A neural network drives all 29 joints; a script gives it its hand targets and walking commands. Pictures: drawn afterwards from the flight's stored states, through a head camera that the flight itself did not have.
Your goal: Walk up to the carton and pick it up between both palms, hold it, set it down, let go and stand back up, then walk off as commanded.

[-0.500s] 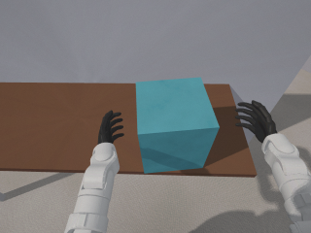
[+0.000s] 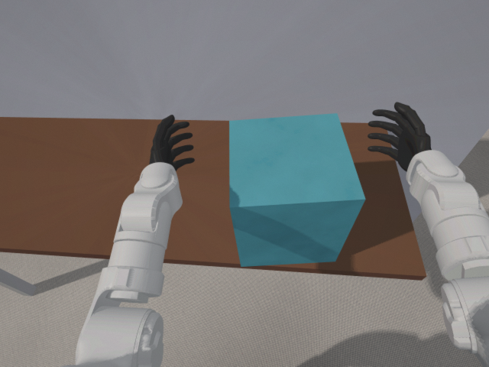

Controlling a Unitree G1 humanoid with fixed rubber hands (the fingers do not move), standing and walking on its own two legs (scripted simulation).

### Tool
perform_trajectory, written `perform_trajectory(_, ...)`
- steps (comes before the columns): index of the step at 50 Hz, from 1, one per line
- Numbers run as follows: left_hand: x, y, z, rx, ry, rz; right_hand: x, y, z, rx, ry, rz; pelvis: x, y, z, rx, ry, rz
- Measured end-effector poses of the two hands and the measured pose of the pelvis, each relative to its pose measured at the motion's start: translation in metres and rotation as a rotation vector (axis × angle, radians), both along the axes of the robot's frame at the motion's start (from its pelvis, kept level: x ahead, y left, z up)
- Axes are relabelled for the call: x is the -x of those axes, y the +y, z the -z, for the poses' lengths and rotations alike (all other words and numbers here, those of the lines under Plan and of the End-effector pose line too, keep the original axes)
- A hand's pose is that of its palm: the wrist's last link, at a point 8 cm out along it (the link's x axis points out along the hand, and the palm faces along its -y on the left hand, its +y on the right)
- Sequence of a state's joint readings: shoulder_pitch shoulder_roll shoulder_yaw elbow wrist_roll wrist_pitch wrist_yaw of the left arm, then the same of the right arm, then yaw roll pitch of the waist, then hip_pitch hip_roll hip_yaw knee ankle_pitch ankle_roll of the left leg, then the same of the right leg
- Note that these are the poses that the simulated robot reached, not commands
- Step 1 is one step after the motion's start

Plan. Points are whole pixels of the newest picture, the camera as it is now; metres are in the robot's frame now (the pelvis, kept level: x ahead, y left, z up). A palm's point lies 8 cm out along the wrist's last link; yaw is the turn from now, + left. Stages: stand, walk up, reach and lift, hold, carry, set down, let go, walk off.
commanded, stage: reach and lift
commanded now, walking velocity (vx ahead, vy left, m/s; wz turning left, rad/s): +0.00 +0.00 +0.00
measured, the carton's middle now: (285, 195) +0.45 +0.00 -0.05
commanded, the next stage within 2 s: none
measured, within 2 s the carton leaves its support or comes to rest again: neither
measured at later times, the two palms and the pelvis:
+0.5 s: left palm (166, 148) +0.42 +0.21 +0.11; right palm (399, 125) +0.48 -0.17 +0.12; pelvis +0.00 +0.00 +0.00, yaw +0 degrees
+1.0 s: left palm (191, 197) +0.39 +0.18 +0.01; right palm (374, 177) +0.45 -0.16 +0.03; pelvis -0.02 -0.01 -0.02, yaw -1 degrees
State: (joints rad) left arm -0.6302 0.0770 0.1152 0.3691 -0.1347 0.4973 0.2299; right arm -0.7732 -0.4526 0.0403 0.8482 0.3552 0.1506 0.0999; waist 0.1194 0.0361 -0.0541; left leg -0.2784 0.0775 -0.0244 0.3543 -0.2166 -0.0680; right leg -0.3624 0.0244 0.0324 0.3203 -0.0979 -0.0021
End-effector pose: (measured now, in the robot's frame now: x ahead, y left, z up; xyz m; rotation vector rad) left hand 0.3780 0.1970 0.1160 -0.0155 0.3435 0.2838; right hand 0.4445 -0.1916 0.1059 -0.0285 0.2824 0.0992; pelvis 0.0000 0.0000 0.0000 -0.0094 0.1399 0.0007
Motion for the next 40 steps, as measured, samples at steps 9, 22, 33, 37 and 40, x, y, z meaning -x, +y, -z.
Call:
perform_trajectory(9,-0.022,0.001,-0.002,0.011,0.023,-0.005,-0.025,-0.002,-0.022,0.034,-0.012,0.000,-0.007,-0.002,0.000,0.005,0.022,0.003)
perform_trajectory(22,-0.038,0.009,-0.005,-0.010,-0.001,-0.008,-0.041,0.013,-0.026,0.004,-0.013,-0.002,-0.005,0.001,0.001,0.002,0.075,-0.006)
perform_trajectory(33,-0.021,0.002,0.043,-0.004,0.014,0.005,-0.026,0.035,0.015,0.014,0.012,-0.022,-0.003,0.004,0.003,0.010,0.110,-0.005)
perform_trajectory(37,-0.009,-0.006,0.065,-0.007,0.033,0.010,-0.018,0.035,0.033,0.012,0.028,-0.008,0.003,0.004,0.004,0.010,0.117,-0.006)
perform_trajectory(40,-0.004,-0.013,0.078,-0.008,0.038,0.012,-0.013,0.034,0.045,0.023,0.039,-0.005,0.008,0.002,0.007,0.008,0.142,-0.002)
